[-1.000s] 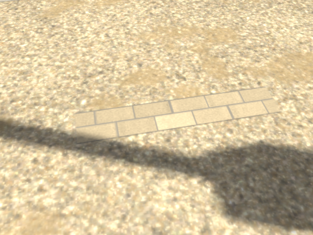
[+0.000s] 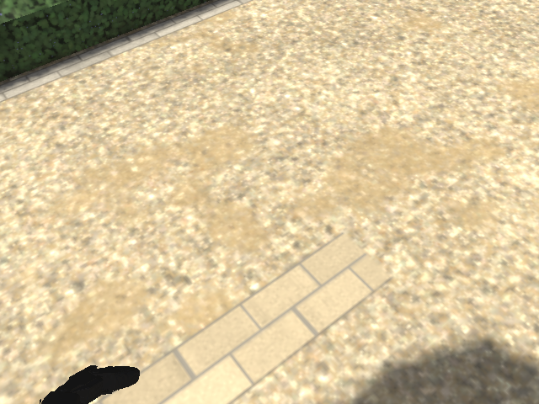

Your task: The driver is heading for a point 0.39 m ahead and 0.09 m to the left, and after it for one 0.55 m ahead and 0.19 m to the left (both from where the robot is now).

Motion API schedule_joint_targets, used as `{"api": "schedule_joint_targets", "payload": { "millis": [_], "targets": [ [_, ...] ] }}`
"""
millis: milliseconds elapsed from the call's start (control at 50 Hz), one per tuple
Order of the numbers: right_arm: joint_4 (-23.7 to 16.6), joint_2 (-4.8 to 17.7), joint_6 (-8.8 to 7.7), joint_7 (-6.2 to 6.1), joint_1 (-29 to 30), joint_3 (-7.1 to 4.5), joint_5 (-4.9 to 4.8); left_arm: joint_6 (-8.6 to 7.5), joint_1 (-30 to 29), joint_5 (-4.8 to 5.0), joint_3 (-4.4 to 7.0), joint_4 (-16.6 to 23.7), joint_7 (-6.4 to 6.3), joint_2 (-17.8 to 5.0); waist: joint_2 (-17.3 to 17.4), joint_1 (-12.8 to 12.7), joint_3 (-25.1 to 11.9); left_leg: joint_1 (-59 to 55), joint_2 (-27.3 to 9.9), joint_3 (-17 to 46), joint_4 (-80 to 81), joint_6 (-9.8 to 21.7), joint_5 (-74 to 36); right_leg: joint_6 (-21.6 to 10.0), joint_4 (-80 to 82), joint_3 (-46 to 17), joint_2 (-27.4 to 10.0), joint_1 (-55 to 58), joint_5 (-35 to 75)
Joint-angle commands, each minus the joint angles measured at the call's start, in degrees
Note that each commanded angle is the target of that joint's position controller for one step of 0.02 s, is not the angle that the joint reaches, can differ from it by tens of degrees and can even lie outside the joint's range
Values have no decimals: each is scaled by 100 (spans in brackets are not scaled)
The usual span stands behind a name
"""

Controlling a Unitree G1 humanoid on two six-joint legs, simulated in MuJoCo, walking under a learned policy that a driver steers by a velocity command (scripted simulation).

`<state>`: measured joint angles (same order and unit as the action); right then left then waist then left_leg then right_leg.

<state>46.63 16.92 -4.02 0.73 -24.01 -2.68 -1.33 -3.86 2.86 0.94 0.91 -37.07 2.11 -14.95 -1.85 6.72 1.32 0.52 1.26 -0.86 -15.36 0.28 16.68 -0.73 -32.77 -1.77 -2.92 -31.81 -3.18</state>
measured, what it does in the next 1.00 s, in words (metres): walks ahead, turning left: right foot, then left foot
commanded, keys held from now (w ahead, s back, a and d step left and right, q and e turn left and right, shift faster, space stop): w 0.04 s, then w+q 0.64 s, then no key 0.32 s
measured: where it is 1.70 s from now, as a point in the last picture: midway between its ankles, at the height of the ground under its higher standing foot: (211, 362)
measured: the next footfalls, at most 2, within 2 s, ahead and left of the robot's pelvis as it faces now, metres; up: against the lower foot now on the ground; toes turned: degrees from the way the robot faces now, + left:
right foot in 0.06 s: +0.19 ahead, -0.13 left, +0.00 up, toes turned +0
left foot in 0.62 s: +0.46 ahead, +0.14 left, +0.00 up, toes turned +18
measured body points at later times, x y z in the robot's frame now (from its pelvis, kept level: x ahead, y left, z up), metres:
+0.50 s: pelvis +0.26 -0.02 +0.00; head +0.28 -0.02 +0.44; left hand +0.23 +0.26 -0.13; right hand +0.49 -0.22 -0.10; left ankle +0.41 +0.15 -0.70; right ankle +0.15 -0.13 -0.74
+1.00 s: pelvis +0.50 +0.07 +0.00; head +0.53 +0.09 +0.45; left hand +0.56 +0.37 -0.11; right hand +0.70 -0.15 -0.10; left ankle +0.42 +0.13 -0.74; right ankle +0.70 -0.01 -0.71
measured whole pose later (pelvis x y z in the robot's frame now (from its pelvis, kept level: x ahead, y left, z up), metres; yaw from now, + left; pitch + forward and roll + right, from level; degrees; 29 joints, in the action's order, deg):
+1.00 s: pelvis +0.50 +0.07 +0.00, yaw +24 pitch +1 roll +1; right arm 41.2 15.9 -1.4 -0.6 -14.2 -2.6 0.0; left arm -4.2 6.0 -0.6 1.8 -43.3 0.7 -16.1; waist -2.8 2.6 2.8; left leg 7.9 6.8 3.5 -21.3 4.6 14.4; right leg 2.6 -35.2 -3.2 -3.0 -33.2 1.1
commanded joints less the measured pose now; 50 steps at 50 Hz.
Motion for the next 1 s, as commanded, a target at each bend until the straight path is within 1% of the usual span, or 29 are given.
{"api": "schedule_joint_targets", "payload": {
  "millis": [20, 40, 60, 80, 100, 120, 140, 160, 180, 220, 320, 400, 460, 500, 560, 580, 600, 620, 640, 660, 680, 700, 720, 740, 760, 820, 900, 960, 1000],
  "targets": [
    [-243, 1105, 18, -50, 146, -267, -38, -133, -203, 10, 201, 458, 38, -589, 746, -454, 54, 138, -1558, 889, 77, 871, -2270, -227, 393, 166, 156, 651, -167],
    [-243, 1089, 42, -67, 202, -252, -44, -130, 264, -22, 288, 314, 13, -732, 671, -735, -225, 204, -1380, 678, -502, 747, -3049, -355, 592, 290, 286, 1400, -165],
    [-258, 916, 44, -73, 151, -181, -10, -124, 1050, -58, 424, 107, -46, -996, 521, -1090, -744, 675, -1078, 474, -1556, 577, -3245, -536, 614, 144, 150, 2670, -133],
    [-468, 509, 14, -81, 172, -9, 175, -91, 2122, -140, 547, -25, -129, -1496, -390, -1470, -1678, 1900, -644, 201, -3514, 318, -1404, -944, 499, -1330, -1183, 4347, 49],
    [-532, 105, -80, -78, -452, 98, 43, -51, 2208, -148, 576, -84, -100, -1701, -1707, -1148, -2146, 3733, 112, 400, -5040, 93, 1664, -1661, 1224, -3588, -2096, 5393, -1285],
    [-455, 758, -119, -72, -31, -67, -87, -59, 2083, -72, 453, -83, -95, -1156, -873, -1337, -1504, 4299, -170, 882, -5608, 100, 1526, -1476, 1501, -3427, -1923, 4857, -1940],
    [-570, 895, -132, -53, 380, -134, -150, -77, 1766, -47, 377, -84, -102, -950, -640, -1239, -852, 4454, -382, 815, -5576, 148, 964, -1274, 1604, -2591, -1743, 4207, -1716],
    [-564, 799, -106, -72, 537, -127, -98, -101, 1405, -80, 325, -69, -87, -792, -305, -1049, -567, 4232, -597, 726, -5378, 101, 490, -1152, 1762, -2034, -1483, 3598, -1211],
    [-566, 728, -55, -76, 597, -147, -29, -129, 1149, -112, 294, -77, -68, -639, -314, -902, -312, 4081, -724, 712, -5144, 49, 160, -1102, 1950, -1584, -1278, 3149, -814],
    [-485, 510, 74, -59, 388, -137, -38, -226, 964, -171, 302, -156, -67, -554, -449, -676, -240, 3603, -831, 715, -5057, -39, -228, -1072, 2259, -978, -1113, 2606, -179],
    [-679, 323, 168, -63, 806, -132, 1, -317, 1047, -196, 384, -479, -152, -722, -132, -663, 57, 4043, -784, 860, -4250, -181, -1236, -1065, 2504, 44, -1079, 2576, 957],
    [-935, 172, 122, 81, 1518, -58, 19, -254, 1175, -151, 412, -640, -222, -902, -32, -931, 270, 3862, -718, 417, -2952, -78, -2120, -900, 2580, 674, -1001, 2740, 1023],
    [-1245, 102, 117, 197, 2080, -13, 11, -145, 1523, -88, 453, -837, -250, -1039, 58, -1145, 461, 4095, -688, 184, -2401, 76, -1996, -862, 2435, 862, -1202, 3314, 1217],
    [-1439, 128, 121, 275, 2289, -20, 5, -45, 1632, -36, 478, -921, -260, -1107, 26, -1160, 483, 4169, -614, 4, -2189, 211, -1621, -796, 2179, 978, -1316, 3724, 1666],
    [-1557, 360, 169, 326, 1993, -144, 12, 81, 1519, 7, 544, -893, -328, -1343, -289, -815, 50, 3290, -136, -476, -2120, 528, -781, -613, 1176, 1241, -1317, 3976, 4180],
    [-1474, 539, 194, 311, 1491, -247, 9, 127, 1467, 10, 565, -869, -359, -1413, -356, -512, -267, 2627, 90, -588, -2096, 673, -568, -551, 409, 1307, -1266, 3914, 4847],
    [-1277, 810, 210, 244, 624, -414, 2, 150, 1354, 36, 553, -833, -385, -1406, -239, -10, -714, 1343, 299, -557, -1696, 889, -867, -394, -757, 1423, -1082, 3406, 4667],
    [-1098, 1252, 281, 112, -212, -591, -8, 95, 1448, -62, 459, -736, -390, -1185, 370, 327, -1217, -411, -315, 551, -1517, 1208, -989, -162, -2467, 1400, -801, 1997, 2736],
    [-1181, 1782, 222, 82, 91, -633, -17, -74, 2054, -229, 188, -438, -260, -323, 1753, -482, -1698, -2233, -1780, 3859, -1022, 2315, -204, 165, -4433, 779, 465, -610, -2896],
    [-1309, 1248, 149, 100, -111, -493, 17, -297, 1398, -51, 268, -385, -160, -850, 1015, 14, -2236, -2386, -2018, 4747, -300, 2382, 336, 76, -4898, -426, 421, -1172, -3006],
    [-1264, 1008, 85, 110, 104, -413, 71, -399, 842, 146, 331, -171, -117, -1066, 736, 20, -1352, -1730, -1846, 3874, -155, 2064, -71, -43, -4675, -426, 165, -1495, -2421],
    [-1301, 871, 59, 108, 549, -362, 67, -435, 802, 96, 297, -178, -154, -968, 229, -298, -798, -807, -1638, 3084, -184, 1862, -1211, -48, -4181, -343, -82, -1255, -1962],
    [-1384, 694, 56, 97, 951, -304, 92, -397, 862, -41, 325, -280, -199, -984, 103, -529, -489, -66, -1436, 2421, -220, 1709, -2506, 39, -3770, -257, -259, -881, -1776],
    [-1458, 583, 47, 67, 1140, -256, 162, -311, 1031, -92, 355, -337, -209, -1016, 230, -705, -460, 425, -1309, 2028, -178, 1655, -3380, 120, -3625, -272, -362, -437, -1677],
    [-1439, 583, 38, 49, 1219, -246, 178, -223, 1158, -123, 357, -383, -222, -966, 255, -806, -457, 739, -1232, 1801, -122, 1636, -3963, 225, -3454, -213, -360, -183, -1620],
    [-1215, 760, 10, -28, 1146, -268, 162, -66, 1204, -178, 275, -433, -282, -664, 387, -867, -465, 1220, -985, 1060, -104, 1543, -5114, 473, -2595, 21, -201, 61, -1090],
    [-992, 744, 149, -153, 1003, -239, 107, -71, 555, -148, 188, -342, -229, -507, 633, -565, -608, 1127, -632, 585, -244, 1136, -4581, 473, -914, 116, 16, 439, 441],
    [-811, 723, 213, -178, 865, -207, 133, -109, 266, -124, 207, -286, -136, -585, 690, -421, -617, 784, -870, 861, -384, 1089, -3997, 366, -283, -14, 85, 581, 799],
    [-726, 670, 224, -165, 914, -183, 140, -136, 209, -171, 256, -255, -97, -703, 717, -451, -534, 562, -1036, 1106, -675, 1079, -3859, 205, -6, -77, 105, 568, 424]
  ]
}}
